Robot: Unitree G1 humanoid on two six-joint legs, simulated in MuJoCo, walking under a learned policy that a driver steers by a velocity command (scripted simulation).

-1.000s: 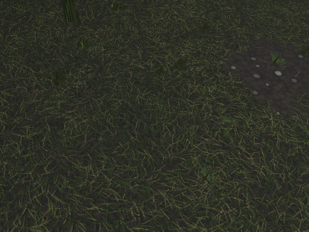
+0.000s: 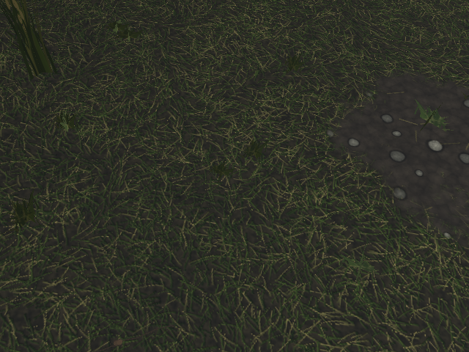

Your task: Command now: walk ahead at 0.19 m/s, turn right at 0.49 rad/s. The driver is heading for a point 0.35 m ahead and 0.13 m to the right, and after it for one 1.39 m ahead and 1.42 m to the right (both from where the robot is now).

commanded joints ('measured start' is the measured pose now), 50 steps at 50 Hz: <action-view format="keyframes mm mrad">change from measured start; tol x16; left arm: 1 54 66 29 -51 32 30 -14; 18 -180 82 18 -254 26 92 -67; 21 -100 320 71 -262 31 56 -40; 50 -149 99 -7 -190 19 73 -32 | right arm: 1 137 -81 -19 -22 8 12 -22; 50 119 -160 -17 -98 9 69 -18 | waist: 1 -58 129 -156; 18 -78 140 -143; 21 -63 -341 -93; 24 -79 -118 -87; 40 -68 -109 -143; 45 -67 221 -117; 50 -61 182 -100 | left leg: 1 284 295 -207 -203 559 121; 16 200 338 6 -222 51 129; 19 154 306 67 -52 -11 25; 21 -215 18 130 357 -519 -115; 28 -156 6 -92 538 -237 -92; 40 118 -44 -75 97 -266 -47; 42 288 -34 -81 -177 -75 -26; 44 315 277 -429 -319 79 70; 50 288 165 -244 -209 336 104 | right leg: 1 -213 -94 13 132 72 28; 18 19 -79 -130 -484 182 8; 20 178 -231 147 -783 354 -42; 21 197 -465 490 -803 705 -193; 26 156 -247 207 -745 731 -176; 41 84 -228 317 -673 658 -140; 45 9 11 74 -421 33 19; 50 32 -14 30 -476 124 49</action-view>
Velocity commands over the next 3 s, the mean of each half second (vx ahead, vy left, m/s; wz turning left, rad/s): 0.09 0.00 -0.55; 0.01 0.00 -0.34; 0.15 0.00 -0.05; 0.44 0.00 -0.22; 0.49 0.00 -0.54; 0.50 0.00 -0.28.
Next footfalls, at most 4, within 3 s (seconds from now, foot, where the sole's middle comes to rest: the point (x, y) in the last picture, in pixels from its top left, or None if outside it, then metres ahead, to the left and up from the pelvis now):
0.40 right None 0.07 -0.12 -0.77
0.86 left None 0.13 0.06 -0.77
1.90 right None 0.34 -0.27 -0.77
2.46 left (381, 270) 0.70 -0.38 -0.77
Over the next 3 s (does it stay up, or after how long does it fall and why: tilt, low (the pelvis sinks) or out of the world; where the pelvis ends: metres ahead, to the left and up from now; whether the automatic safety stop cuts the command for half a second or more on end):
stays up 0.66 -0.56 0.00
